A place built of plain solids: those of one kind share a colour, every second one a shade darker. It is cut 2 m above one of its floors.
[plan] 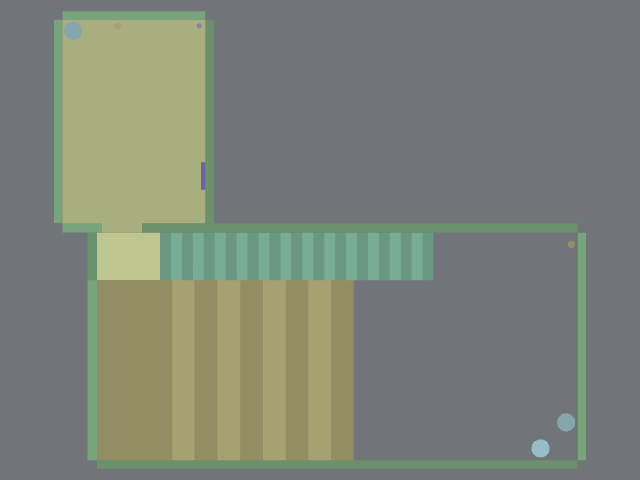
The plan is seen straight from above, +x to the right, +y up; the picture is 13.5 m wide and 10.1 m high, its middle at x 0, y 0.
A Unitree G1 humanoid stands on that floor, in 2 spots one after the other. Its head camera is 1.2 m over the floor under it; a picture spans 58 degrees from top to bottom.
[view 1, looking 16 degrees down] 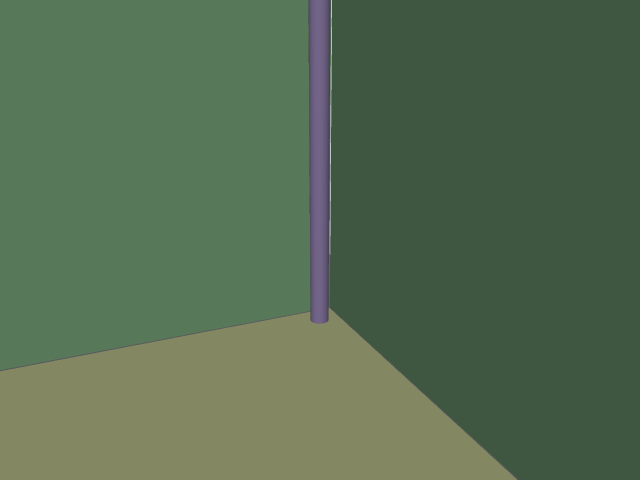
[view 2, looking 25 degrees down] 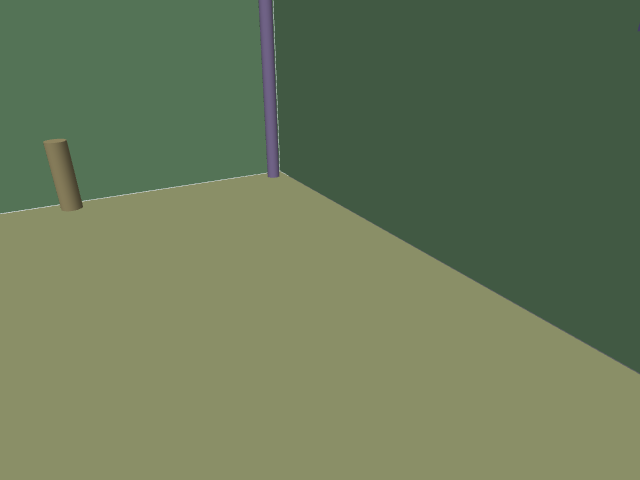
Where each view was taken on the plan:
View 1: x -3.52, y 2.30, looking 66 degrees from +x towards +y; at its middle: pipe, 2.45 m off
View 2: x -4.17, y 0.80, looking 60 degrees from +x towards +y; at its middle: floor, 2.84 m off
